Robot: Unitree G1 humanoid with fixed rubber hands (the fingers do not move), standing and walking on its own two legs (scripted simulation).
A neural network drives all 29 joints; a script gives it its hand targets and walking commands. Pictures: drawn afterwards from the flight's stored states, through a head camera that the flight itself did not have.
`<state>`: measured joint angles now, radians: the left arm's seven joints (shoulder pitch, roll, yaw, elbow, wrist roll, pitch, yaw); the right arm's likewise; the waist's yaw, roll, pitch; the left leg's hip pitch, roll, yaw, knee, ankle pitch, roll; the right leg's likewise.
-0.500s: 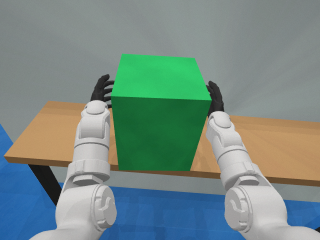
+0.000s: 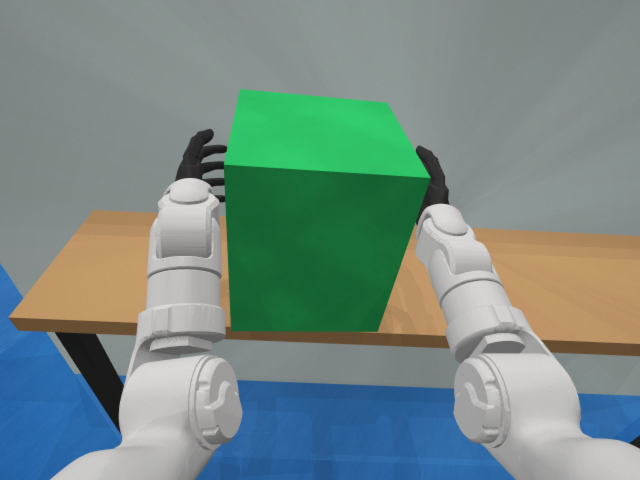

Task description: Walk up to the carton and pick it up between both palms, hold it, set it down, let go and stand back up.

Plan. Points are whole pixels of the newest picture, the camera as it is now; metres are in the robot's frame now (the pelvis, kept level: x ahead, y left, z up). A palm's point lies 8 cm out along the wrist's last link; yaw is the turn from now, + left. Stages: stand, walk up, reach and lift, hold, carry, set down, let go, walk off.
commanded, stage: reach and lift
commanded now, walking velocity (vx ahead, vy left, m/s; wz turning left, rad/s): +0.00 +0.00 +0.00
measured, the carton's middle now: (310, 214) +0.42 -0.01 +0.16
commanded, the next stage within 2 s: hold in 1.30 s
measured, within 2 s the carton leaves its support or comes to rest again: neither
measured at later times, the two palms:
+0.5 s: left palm (194, 181) +0.38 +0.13 +0.24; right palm (440, 195) +0.37 -0.17 +0.22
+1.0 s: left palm (181, 169) +0.38 +0.14 +0.25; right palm (436, 181) +0.37 -0.16 +0.24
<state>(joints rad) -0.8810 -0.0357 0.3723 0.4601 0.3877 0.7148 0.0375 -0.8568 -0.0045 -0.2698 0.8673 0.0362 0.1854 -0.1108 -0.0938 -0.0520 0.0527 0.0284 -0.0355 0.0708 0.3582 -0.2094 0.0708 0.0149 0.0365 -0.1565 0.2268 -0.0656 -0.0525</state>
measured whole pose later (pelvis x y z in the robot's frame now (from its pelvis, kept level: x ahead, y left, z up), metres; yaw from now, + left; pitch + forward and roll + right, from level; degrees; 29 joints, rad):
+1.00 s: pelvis +0.00 -0.01 +0.00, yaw +1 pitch -11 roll -1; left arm -0.89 0.01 0.39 0.32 0.38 0.86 -0.03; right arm -0.90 -0.01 -0.14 0.74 0.14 0.34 -0.20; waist -0.12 -0.04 0.04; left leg 0.05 -0.03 0.06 0.36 -0.21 0.06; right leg 0.04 0.04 -0.17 0.22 -0.07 -0.06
